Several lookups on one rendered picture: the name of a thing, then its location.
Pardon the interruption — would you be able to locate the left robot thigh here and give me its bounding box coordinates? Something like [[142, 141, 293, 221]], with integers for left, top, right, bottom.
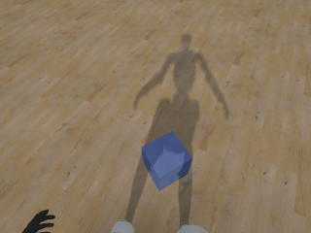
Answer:
[[111, 221, 135, 233]]

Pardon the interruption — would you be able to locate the robot left hand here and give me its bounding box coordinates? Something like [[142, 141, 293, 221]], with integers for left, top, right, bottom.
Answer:
[[22, 209, 55, 233]]

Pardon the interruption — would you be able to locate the carton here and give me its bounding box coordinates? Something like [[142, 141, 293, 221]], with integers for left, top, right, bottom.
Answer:
[[141, 131, 193, 191]]

